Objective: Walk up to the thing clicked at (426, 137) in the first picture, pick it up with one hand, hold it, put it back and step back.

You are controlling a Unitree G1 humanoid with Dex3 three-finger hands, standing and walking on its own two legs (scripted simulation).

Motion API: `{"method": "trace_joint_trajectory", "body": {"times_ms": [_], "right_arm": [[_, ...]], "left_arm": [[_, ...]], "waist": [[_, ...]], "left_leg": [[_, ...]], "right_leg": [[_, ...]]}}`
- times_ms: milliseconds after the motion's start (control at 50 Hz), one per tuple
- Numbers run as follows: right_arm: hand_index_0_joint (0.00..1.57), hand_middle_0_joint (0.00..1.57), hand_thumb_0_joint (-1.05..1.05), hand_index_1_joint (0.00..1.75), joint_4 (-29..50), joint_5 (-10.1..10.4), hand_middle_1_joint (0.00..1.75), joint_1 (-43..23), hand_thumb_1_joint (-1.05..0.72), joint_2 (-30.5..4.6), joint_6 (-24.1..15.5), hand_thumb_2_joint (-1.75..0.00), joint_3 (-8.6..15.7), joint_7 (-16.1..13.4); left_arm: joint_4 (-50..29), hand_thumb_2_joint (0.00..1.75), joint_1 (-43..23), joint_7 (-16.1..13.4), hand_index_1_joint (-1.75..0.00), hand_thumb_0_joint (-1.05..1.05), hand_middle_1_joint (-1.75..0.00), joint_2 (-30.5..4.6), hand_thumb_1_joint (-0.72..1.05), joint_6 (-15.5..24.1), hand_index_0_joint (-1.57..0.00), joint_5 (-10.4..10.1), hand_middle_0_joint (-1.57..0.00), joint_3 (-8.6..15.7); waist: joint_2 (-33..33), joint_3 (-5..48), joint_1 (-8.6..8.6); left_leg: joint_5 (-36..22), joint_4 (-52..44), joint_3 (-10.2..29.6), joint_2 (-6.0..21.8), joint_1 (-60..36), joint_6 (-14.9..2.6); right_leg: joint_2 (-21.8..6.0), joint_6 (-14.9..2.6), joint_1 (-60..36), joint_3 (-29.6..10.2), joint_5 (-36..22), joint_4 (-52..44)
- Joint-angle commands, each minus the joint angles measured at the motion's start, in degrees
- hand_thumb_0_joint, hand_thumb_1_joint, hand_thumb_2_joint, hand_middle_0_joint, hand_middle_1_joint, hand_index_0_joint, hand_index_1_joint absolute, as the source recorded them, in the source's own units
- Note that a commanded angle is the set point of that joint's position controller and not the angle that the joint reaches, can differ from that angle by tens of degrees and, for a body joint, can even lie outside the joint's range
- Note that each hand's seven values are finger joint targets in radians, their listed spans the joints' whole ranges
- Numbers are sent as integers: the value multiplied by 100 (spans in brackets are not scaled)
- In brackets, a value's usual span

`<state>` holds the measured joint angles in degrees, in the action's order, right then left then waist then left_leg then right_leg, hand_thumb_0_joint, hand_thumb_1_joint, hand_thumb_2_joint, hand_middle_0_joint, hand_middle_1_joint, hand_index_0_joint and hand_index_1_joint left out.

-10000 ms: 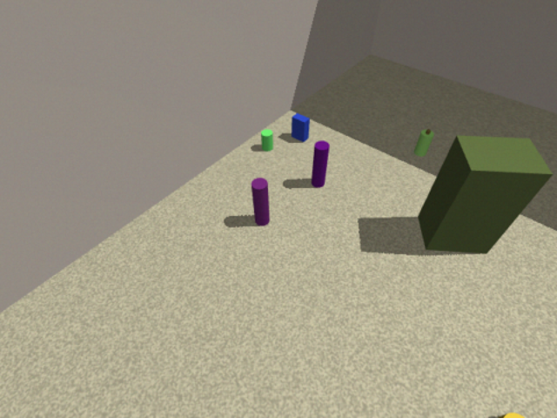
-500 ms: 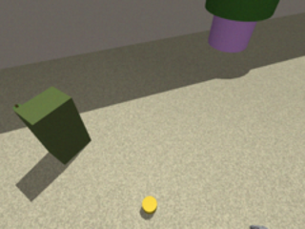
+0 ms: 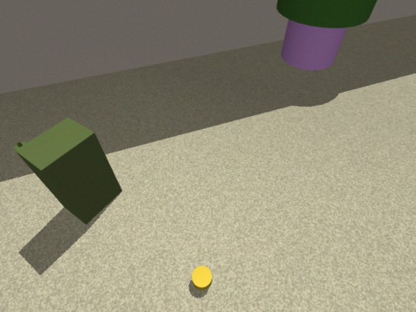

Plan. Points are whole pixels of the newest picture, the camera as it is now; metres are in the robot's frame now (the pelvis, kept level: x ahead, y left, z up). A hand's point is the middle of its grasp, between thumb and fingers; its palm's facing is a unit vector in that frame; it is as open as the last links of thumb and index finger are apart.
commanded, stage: stand
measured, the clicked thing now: (25, 151) +1.15 +1.17 -0.70
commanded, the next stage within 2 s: walk up in 1.74 s
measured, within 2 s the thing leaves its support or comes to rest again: neither
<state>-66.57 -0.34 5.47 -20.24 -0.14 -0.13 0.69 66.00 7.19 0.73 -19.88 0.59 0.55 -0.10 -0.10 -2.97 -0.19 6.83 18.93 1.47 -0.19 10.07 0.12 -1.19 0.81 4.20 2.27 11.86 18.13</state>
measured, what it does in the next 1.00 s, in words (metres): stands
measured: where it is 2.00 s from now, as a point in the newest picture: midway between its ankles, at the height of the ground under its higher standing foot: outside the picture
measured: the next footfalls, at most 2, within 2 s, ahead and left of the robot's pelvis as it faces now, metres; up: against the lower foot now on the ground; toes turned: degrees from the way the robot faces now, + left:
right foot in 1.96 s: +0.09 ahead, -0.15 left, +0.00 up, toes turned -5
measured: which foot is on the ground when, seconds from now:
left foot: down 0.00-1.00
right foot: down 0.00-1.00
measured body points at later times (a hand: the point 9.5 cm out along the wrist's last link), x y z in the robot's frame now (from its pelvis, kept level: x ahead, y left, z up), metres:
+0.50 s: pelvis +0.01 +0.00 +0.00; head +0.02 +0.00 +0.45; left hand +0.09 +0.30 -0.13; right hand +0.10 -0.30 -0.13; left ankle +0.04 +0.12 -0.75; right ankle -0.02 -0.13 -0.75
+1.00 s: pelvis +0.02 +0.00 +0.00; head +0.03 +0.00 +0.45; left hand +0.09 +0.30 -0.13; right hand +0.10 -0.30 -0.13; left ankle +0.04 +0.12 -0.75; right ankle -0.02 -0.13 -0.75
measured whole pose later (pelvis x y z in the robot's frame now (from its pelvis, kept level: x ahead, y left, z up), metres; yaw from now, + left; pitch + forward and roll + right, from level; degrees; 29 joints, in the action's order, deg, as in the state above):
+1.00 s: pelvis +0.02 +0.00 +0.00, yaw +0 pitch -2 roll +0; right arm -65.0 -0.3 5.1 -20.2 -0.4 -0.7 0.2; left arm 64.4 7.2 0.4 -19.9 0.4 0.5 0.0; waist -0.1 -2.5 -0.6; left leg 8.3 18.6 1.1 -0.2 8.5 0.2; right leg -1.2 0.8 2.3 1.9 12.7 16.9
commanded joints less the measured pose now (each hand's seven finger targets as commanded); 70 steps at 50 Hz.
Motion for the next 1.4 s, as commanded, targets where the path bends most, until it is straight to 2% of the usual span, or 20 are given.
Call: {"method": "trace_joint_trajectory", "body": {"times_ms": [0,100,160,220,280,360,460,520,580,660,740,920,1080,1160,1180,1220,1260,1380], "right_arm": [[20,20,0,30,335,-1,30,-291,-90,-1166,-179,-90,211,-85],[20,20,0,30,351,-1,30,-308,-90,-1193,-169,-90,201,-96],[20,20,0,30,355,-9,30,-318,-90,-1228,-185,-90,203,-103],[20,20,0,30,358,-3,30,-265,-90,-1222,-177,-90,206,-114],[20,20,0,30,349,5,30,-249,-90,-1189,-177,-90,184,-113],[20,20,0,30,368,1,30,-318,-90,-1242,-177,-90,200,-115],[20,20,0,30,403,-6,30,-301,-90,-1208,-204,-90,194,-119],[20,20,0,30,403,2,30,-275,-90,-1187,-188,-90,186,-119],[20,20,0,30,425,-7,30,-293,-90,-1216,-186,-90,202,-127],[20,20,0,30,428,2,30,-255,-90,-1173,-177,-90,191,-126],[20,20,0,30,451,1,30,-345,-90,-1194,-168,-90,200,-127],[20,20,0,30,467,3,30,-284,-90,-1179,-172,-90,191,-128],[20,20,0,30,459,9,30,-280,-90,-1215,-163,-90,189,-125],[20,20,0,30,462,-5,30,-267,-90,-1203,-171,-90,185,-125],[20,20,0,30,483,-18,30,-312,-90,-1210,-173,-90,199,-128],[20,20,0,30,457,-9,30,-194,-90,-1186,-173,-90,183,-126],[20,20,0,30,451,-9,30,-189,-90,-1221,-171,-90,197,-127],[20,20,0,30,449,-4,30,-207,-90,-1212,-177,-90,189,-133]], "left_arm": [[-385,90,-287,-111,-30,0,-30,-1241,90,132,-20,-5,-20,237],[-393,90,-241,-110,-30,0,-30,-1238,90,117,-20,-1,-20,233],[-433,90,-205,-116,-30,0,-30,-1230,90,117,-20,1,-20,228],[-429,90,-209,-122,-30,0,-30,-1250,90,124,-20,13,-20,233],[-428,90,-251,-122,-30,0,-30,-1257,90,108,-20,1,-20,237],[-418,90,-187,-116,-30,0,-30,-1209,90,95,-20,8,-20,241],[-461,90,-216,-121,-30,0,-30,-1249,90,104,-20,7,-20,246],[-472,90,-241,-126,-30,0,-30,-1254,90,110,-20,14,-20,243],[-477,90,-192,-137,-30,0,-30,-1247,90,113,-20,7,-20,252],[-476,90,-217,-140,-30,0,-30,-1239,90,109,-20,-4,-20,248],[-463,90,-156,-136,-30,0,-30,-1228,90,96,-20,11,-20,244],[-491,90,-164,-142,-30,0,-30,-1245,90,111,-20,4,-20,252],[-468,90,-111,-122,-30,0,-30,-1199,90,83,-20,19,-20,247],[-505,90,-147,-127,-30,0,-30,-1238,90,91,-20,24,-20,255],[-520,90,-131,-136,-30,0,-30,-1262,90,97,-20,29,-20,258],[-521,90,-150,-138,-30,0,-30,-1263,90,102,-20,13,-20,253],[-512,90,-104,-132,-30,0,-30,-1249,90,105,-20,17,-20,251],[-515,90,-74,-131,-30,0,-30,-1227,90,86,-20,3,-20,245]], "waist": [[-14,404,52],[31,391,26],[-48,540,-18],[58,578,16],[21,397,38],[-15,362,-13],[8,557,-7],[53,497,22],[45,652,-11],[24,571,20],[-10,462,-3],[18,481,8],[-55,331,-11],[9,367,-2],[45,449,-31],[72,442,10],[62,446,5],[-40,445,-15]], "left_leg": [[-353,-247,643,690,-243,-117],[-347,-248,643,696,-253,-115],[-835,-161,621,738,-333,-121],[-903,-115,585,749,-382,-152],[-703,-258,619,718,-284,-96],[-439,-289,630,698,-248,-101],[-1082,-174,591,753,-428,-110],[-1013,-182,585,727,-380,-115],[-1335,-79,547,762,-545,-145],[-1292,-101,538,738,-501,-122],[-996,-146,543,719,-474,-121],[-1134,-139,559,746,-501,-130],[-539,-264,577,699,-381,-131],[-661,-245,591,717,-412,-131],[-859,-178,583,741,-512,-145],[-934,-198,585,746,-468,-134],[-807,-197,564,726,-442,-133],[-948,-175,552,706,-466,-118]], "right_leg": [[-682,-165,188,-594,-248,-396],[-672,-168,207,-586,-212,-404],[-686,-159,85,-559,-544,-353],[-702,-149,28,-563,-691,-363],[-662,-138,124,-533,-451,-353],[-667,-155,107,-532,-337,-380],[-697,-152,13,-524,-715,-314],[-684,-129,22,-506,-732,-358],[-718,-128,-58,-500,-1042,-304],[-709,-135,-59,-496,-1045,-337],[-689,-139,41,-499,-792,-415],[-697,-145,4,-511,-870,-369],[-677,-173,76,-528,-434,-438],[-679,-167,90,-535,-522,-425],[-692,-162,99,-527,-616,-401],[-690,-152,38,-534,-633,-392],[-693,-146,8,-548,-600,-425],[-694,-166,25,-537,-710,-395]]}}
